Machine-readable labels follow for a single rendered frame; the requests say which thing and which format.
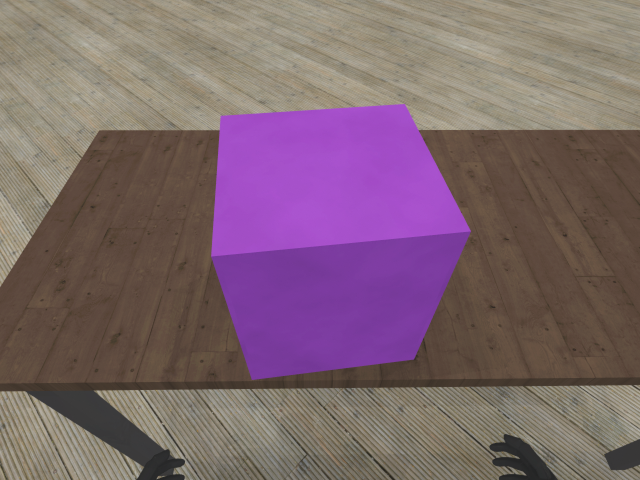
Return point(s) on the carton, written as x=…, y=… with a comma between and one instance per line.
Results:
x=334, y=237

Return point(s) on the table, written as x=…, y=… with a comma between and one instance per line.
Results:
x=117, y=290

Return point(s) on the robot left hand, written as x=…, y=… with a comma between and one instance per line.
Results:
x=160, y=464

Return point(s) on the robot right hand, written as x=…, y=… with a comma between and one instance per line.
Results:
x=530, y=463

